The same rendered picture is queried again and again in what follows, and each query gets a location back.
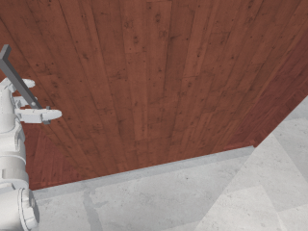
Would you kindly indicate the left robot upper arm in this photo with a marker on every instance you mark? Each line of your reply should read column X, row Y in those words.
column 18, row 210

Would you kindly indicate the handle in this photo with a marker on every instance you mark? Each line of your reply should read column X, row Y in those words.
column 16, row 80

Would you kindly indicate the robot left hand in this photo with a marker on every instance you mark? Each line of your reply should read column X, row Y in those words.
column 11, row 105

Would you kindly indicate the left robot forearm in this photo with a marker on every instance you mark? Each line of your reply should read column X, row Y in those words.
column 13, row 173

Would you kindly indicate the wardrobe door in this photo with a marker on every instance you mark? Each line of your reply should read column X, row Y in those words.
column 142, row 83
column 288, row 79

